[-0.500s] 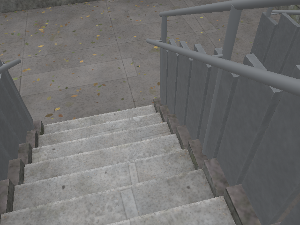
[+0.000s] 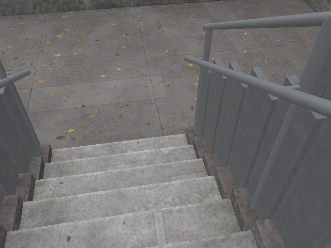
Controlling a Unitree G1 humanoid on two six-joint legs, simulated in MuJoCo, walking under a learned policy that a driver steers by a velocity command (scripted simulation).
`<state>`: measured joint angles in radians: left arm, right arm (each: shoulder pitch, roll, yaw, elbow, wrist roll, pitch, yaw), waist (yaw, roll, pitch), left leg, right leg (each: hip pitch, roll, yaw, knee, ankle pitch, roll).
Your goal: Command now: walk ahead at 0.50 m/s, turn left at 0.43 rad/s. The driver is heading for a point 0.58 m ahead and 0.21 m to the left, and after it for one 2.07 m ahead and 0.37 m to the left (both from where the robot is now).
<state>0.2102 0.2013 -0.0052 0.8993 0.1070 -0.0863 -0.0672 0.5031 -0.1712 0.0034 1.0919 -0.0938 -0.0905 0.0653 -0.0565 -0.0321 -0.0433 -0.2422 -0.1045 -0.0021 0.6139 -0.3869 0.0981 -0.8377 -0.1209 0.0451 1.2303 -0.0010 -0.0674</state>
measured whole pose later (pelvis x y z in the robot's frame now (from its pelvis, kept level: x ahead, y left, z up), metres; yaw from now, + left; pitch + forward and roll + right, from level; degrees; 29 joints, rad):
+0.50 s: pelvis +0.27 -0.04 -0.17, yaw +15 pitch +2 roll -3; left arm 0.47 0.20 -0.01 1.03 0.12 -0.12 -0.02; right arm 0.27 -0.23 -0.01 0.93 -0.09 -0.08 0.11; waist 0.03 0.05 -0.06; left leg -0.91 0.12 -0.04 1.19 0.14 0.07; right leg -0.25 0.03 -0.22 0.60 -0.40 -0.07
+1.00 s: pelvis +0.53 +0.13 -0.32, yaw +34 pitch -1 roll +2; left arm 0.33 0.23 0.02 0.98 0.08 -0.12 -0.01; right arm 0.33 -0.20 -0.03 1.00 -0.07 -0.10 0.07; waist 0.04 -0.03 0.03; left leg -0.27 -0.08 0.06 0.55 -0.27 0.08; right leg -0.53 -0.16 0.04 1.35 -0.47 0.00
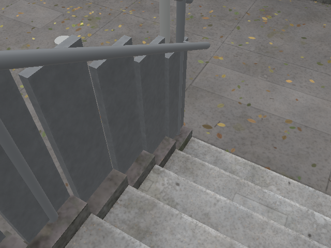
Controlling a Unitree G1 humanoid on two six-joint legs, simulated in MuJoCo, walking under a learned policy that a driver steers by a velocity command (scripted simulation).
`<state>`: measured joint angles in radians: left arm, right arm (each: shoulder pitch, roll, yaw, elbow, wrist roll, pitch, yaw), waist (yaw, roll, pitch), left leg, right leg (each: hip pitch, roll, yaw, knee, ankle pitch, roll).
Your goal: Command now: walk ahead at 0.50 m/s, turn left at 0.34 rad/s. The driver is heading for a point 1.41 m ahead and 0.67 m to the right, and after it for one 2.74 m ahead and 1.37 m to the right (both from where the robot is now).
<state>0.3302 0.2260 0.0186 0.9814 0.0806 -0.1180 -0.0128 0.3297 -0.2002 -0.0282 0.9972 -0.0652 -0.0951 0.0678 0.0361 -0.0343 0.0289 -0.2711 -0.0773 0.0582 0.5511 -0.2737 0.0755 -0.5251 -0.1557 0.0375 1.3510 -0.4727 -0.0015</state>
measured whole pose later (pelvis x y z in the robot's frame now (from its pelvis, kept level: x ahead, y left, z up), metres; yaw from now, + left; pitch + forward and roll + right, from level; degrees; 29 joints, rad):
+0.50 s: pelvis +0.28 -0.12 -0.18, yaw -10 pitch +1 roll -2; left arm 0.51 0.18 0.00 1.12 0.07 -0.12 -0.07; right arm 0.21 -0.23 0.00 0.87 -0.10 -0.08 0.05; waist 0.06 0.04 -0.03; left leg -0.91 0.12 -0.04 1.40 -0.06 0.05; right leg -0.29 0.12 -0.02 0.69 -0.42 -0.11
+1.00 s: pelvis +0.57 -0.15 -0.34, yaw -27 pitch +3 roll +4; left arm 0.28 0.23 0.01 0.93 0.09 -0.08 -0.10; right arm 0.47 -0.20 0.01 1.01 -0.10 -0.12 0.02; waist -0.01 -0.05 -0.06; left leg -0.29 -0.04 0.23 0.64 -0.40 0.08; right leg -0.89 -0.12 0.06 1.26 -0.01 -0.07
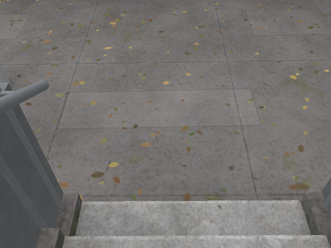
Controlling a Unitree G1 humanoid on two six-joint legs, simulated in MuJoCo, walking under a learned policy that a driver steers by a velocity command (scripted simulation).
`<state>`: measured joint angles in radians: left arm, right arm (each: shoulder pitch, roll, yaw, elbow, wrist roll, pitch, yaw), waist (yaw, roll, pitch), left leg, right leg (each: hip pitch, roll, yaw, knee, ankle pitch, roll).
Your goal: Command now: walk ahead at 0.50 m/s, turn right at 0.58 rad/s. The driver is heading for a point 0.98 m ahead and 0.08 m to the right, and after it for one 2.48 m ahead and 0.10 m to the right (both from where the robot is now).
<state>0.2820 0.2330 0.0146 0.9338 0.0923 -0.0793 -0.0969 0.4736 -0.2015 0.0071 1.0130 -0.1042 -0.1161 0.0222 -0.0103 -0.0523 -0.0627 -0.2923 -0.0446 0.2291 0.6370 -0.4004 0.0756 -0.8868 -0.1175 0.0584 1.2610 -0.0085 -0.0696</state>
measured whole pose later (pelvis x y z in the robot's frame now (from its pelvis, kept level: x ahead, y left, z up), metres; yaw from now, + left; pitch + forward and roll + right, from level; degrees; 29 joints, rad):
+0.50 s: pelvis +0.29 -0.10 -0.14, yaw -14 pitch +0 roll -1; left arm 0.32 0.23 0.06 1.05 0.09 -0.08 -0.06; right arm 0.37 -0.21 -0.03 1.01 -0.07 -0.10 0.06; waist -0.03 0.01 0.01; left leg -0.57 0.14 -0.01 1.52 -0.50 0.04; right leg -0.24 0.04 -0.09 0.55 -0.31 -0.07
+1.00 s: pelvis +0.58 -0.09 -0.31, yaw -14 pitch +1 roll +0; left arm 0.26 0.21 0.04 0.95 0.03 -0.03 -0.02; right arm 0.49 -0.21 -0.03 1.11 -0.02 -0.07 0.03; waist -0.02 -0.02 -0.01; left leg -0.26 -0.04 0.08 0.61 -0.37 0.06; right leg -0.83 -0.06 0.03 1.43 -0.19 -0.06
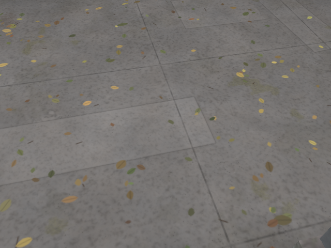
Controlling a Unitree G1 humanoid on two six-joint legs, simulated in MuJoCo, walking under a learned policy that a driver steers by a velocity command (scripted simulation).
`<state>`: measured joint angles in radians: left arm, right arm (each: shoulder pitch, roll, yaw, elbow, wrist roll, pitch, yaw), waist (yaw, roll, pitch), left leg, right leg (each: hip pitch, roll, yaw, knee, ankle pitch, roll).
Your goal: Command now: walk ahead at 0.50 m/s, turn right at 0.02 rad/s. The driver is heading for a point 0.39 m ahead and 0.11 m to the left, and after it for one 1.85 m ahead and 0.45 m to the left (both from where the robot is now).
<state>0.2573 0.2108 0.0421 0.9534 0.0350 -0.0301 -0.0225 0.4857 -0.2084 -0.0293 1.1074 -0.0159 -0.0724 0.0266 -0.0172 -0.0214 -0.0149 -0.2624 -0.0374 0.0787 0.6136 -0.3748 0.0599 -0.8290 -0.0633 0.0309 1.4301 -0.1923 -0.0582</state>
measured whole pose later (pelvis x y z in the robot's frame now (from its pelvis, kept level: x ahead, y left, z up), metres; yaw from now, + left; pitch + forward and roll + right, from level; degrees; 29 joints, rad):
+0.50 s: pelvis +0.31 -0.06 -0.16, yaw +5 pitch +0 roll -2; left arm 0.30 0.21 0.02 0.99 0.09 -0.09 -0.05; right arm 0.41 -0.17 -0.01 1.05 -0.09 -0.09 0.08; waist -0.05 0.03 0.01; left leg -0.65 0.07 -0.07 1.54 -0.28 0.13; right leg -0.22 0.02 -0.17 0.53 -0.31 -0.06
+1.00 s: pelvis +0.62 +0.03 -0.32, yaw +22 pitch +3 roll +0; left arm 0.26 0.20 0.04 0.89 -0.04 -0.11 0.03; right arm 0.12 -0.24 -0.04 0.88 0.00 -0.02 0.01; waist 0.05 0.01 0.04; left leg -0.43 -0.08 0.00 0.57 -0.19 0.08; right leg -0.66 -0.09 0.08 1.69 -0.54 0.04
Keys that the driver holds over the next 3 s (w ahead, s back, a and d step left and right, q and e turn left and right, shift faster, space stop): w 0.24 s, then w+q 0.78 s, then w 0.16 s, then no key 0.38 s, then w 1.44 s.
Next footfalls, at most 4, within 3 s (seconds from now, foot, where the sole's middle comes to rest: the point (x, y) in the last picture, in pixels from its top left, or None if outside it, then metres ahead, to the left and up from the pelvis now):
0.34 right None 0.35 -0.14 -0.92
0.86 left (138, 239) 0.68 0.14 -1.09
1.22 right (168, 190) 0.96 -0.02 -1.09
1.60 left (125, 199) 0.91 0.22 -1.09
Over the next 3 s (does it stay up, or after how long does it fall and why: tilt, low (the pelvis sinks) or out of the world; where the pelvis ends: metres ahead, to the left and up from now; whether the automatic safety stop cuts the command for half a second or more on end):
stays up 1.45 0.32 -0.33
